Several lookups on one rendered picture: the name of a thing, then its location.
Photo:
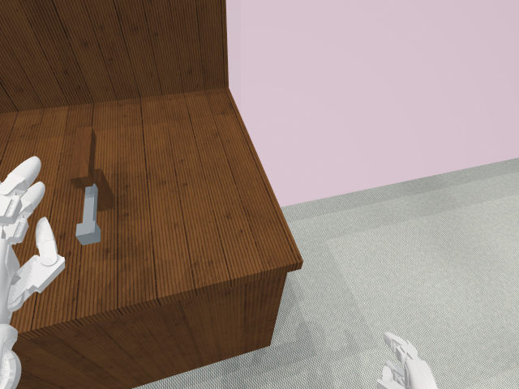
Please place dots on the counter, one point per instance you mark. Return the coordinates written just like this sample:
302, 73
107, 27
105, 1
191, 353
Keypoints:
133, 96

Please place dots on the tap lever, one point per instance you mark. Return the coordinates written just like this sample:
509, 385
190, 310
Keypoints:
89, 232

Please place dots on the robot right hand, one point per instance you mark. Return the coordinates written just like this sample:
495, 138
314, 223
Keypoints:
417, 373

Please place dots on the robot left hand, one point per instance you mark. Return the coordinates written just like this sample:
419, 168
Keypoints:
17, 202

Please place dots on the left robot forearm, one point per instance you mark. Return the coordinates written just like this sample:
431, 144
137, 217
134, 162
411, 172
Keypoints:
10, 366

